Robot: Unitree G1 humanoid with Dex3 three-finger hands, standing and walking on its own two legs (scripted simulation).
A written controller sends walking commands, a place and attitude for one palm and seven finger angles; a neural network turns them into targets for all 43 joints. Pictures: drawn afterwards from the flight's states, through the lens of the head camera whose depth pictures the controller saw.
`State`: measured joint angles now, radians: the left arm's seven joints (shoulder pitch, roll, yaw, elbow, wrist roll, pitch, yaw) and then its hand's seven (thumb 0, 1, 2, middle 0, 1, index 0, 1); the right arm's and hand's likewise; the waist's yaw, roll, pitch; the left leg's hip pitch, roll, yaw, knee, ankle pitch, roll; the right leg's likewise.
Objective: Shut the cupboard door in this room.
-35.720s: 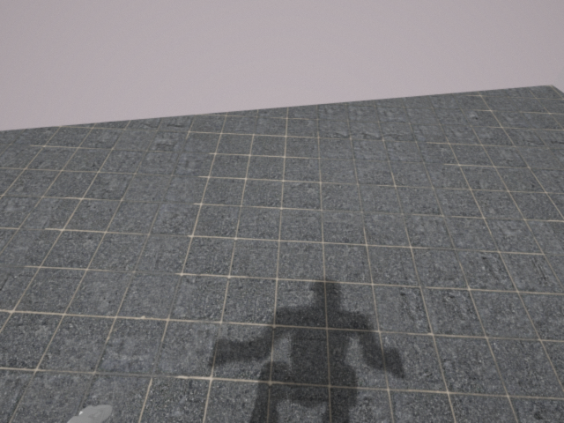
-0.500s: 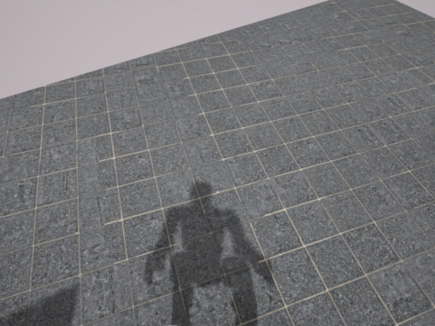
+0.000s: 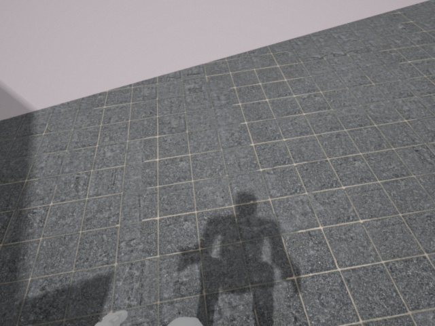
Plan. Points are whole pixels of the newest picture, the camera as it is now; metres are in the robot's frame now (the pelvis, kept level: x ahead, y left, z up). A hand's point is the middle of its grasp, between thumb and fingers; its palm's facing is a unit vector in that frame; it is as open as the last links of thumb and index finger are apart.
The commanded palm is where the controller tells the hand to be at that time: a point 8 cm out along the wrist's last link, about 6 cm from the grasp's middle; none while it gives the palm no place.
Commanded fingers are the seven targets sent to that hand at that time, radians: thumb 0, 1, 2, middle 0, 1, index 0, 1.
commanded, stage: turn or walk to find it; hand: left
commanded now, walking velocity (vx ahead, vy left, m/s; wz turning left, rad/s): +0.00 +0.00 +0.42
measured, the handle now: out of the picture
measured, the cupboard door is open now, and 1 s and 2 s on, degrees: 84 84 84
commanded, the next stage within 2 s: none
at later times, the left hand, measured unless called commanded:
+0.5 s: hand out of the picture -0.04 +0.25 -0.18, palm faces +0.27 -0.93 -0.25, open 7.4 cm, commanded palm none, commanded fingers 0.00 0.90 0.90 -0.20 -0.30 -0.20 -0.30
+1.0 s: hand out of the picture +0.00 +0.19 -0.14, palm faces +0.42 -0.87 -0.27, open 7.4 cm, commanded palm none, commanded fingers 0.00 0.90 0.90 -0.20 -0.30 -0.20 -0.30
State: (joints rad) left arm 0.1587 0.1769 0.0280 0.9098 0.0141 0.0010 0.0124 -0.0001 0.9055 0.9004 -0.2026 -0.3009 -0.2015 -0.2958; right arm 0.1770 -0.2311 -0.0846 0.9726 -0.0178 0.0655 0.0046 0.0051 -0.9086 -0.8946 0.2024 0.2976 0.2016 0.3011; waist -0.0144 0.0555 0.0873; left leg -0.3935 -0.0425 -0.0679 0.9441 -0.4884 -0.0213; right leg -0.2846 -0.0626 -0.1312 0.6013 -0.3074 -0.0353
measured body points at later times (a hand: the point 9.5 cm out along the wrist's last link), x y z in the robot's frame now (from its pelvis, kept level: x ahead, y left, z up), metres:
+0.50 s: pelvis -0.01 +0.03 +0.00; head +0.02 +0.06 +0.45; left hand -0.05 +0.30 -0.16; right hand +0.14 -0.19 -0.13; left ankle -0.05 +0.13 -0.73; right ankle -0.01 -0.10 -0.68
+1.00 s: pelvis +0.00 -0.02 +0.01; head +0.05 -0.03 +0.46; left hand -0.02 +0.24 -0.12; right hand +0.14 -0.23 -0.16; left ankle -0.10 +0.11 -0.64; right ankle +0.03 -0.10 -0.73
